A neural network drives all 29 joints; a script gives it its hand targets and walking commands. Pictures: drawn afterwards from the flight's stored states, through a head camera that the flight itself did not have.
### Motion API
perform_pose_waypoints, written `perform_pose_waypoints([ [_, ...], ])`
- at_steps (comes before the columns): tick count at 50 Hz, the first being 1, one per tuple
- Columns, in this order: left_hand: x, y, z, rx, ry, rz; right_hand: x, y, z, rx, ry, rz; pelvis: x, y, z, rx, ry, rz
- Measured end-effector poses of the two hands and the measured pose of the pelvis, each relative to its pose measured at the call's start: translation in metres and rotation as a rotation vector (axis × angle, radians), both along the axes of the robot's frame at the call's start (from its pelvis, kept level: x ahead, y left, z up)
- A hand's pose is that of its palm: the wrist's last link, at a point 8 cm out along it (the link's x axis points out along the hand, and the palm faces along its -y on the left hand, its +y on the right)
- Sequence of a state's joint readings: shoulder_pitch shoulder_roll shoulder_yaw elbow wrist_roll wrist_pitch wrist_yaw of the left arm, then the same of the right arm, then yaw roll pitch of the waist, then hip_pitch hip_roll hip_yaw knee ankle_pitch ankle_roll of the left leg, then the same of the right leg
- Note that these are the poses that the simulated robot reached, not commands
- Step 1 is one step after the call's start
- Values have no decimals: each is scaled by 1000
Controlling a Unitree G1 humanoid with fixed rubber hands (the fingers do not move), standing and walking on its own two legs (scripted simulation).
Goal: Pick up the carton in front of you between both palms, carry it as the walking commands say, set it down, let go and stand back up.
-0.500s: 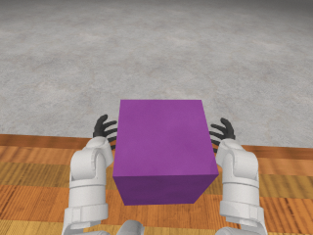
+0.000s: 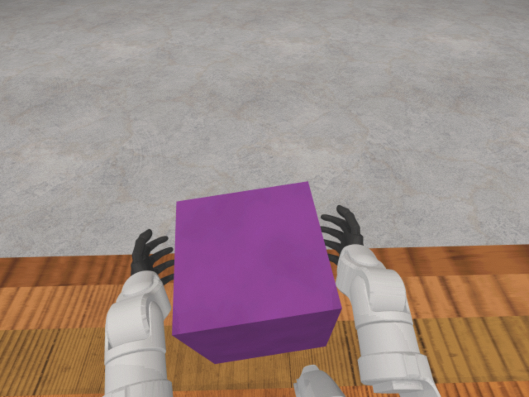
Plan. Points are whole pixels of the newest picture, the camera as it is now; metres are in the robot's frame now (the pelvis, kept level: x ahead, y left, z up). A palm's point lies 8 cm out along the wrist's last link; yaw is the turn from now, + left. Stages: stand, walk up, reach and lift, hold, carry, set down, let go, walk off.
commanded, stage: carry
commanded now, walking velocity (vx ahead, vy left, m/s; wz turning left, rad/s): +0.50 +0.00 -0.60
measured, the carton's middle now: (257, 280) +0.33 -0.02 -0.03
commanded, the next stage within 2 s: none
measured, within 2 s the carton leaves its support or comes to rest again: neither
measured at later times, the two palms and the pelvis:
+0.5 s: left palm (221, 162) +0.71 +0.02 -0.09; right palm (339, 168) +0.65 -0.29 -0.11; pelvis +0.37 -0.06 -0.19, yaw -13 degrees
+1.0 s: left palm (267, 145) +1.07 -0.16 -0.35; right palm (344, 159) +0.94 -0.44 -0.35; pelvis +0.72 -0.17 -0.42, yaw -28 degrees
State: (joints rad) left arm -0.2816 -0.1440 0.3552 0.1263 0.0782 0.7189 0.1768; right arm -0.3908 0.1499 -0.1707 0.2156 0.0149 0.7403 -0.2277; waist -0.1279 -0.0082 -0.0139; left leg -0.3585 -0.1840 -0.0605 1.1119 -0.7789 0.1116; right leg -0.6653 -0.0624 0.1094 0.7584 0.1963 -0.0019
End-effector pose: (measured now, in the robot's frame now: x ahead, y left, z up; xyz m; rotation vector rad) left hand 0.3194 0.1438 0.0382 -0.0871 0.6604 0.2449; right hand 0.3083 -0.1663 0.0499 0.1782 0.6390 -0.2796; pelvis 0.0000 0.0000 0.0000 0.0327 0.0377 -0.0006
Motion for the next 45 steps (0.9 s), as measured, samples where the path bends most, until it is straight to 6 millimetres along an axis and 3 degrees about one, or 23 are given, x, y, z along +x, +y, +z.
perform_pose_waypoints([
  [3,45,-3,-26,-6,-53,39,58,-3,-20,-21,-56,44,51,-23,-34,7,-8,6],
  [7,100,-15,-54,-36,-121,77,134,-16,-62,-109,-104,97,118,-49,-86,-19,-27,-17],
  [13,166,-43,-100,-50,-38,80,194,-48,-125,-102,27,40,187,-68,-110,-38,-20,-77],
  [19,272,-89,-111,-60,-85,-63,256,-89,-140,-48,-24,-78,265,-68,-131,-27,-3,-150],
  [22,330,-109,-112,-34,-151,-134,298,-108,-144,-66,-89,-134,314,-64,-154,-32,3,-194],
  [25,388,-123,-125,-22,-201,-186,342,-120,-157,-86,-135,-181,369,-61,-187,-40,-4,-227],
  [27,429,-134,-144,-2,-234,-230,367,-129,-168,-94,-168,-224,408,-61,-218,-39,-27,-241],
  [30,485,-151,-184,33,-215,-274,394,-142,-196,-96,-170,-279,450,-62,-259,-24,-22,-255],
  [37,563,-192,-279,-46,-12,-335,447,-167,-279,-36,-16,-367,531,-77,-296,-24,-23,-336],
  [41,616,-222,-313,-66,-9,-366,496,-193,-309,-34,-21,-386,581,-98,-320,-26,-18,-372],
  [45,679,-262,-345,-60,-63,-396,551,-230,-340,-59,-70,-409,641,-129,-358,-10,-31,-414],
])
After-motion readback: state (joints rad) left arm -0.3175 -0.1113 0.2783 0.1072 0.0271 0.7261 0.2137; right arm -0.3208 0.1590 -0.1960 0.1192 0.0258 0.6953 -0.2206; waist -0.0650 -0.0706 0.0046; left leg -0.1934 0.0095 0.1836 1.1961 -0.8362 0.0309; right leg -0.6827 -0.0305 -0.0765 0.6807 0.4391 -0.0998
